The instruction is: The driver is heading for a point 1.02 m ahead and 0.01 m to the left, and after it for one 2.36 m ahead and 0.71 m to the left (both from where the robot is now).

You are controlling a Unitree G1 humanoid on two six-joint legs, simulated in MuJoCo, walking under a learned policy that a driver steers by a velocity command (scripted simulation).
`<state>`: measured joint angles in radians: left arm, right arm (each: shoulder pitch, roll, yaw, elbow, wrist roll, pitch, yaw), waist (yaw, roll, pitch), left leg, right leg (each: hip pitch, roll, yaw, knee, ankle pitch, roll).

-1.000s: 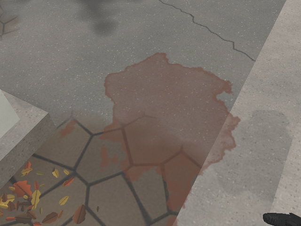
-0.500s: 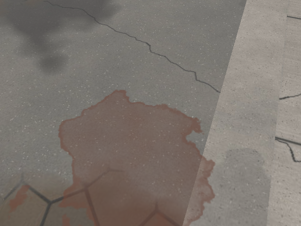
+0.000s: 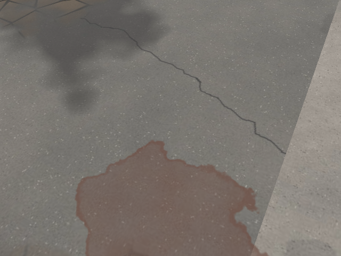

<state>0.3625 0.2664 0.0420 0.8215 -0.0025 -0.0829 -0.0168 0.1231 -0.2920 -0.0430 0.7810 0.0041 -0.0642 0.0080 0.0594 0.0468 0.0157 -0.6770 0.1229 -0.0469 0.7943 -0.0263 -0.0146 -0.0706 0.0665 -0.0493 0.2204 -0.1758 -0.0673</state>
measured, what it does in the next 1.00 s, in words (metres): walks ahead: left foot, then right foot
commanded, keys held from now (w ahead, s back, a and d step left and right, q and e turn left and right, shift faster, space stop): w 1.00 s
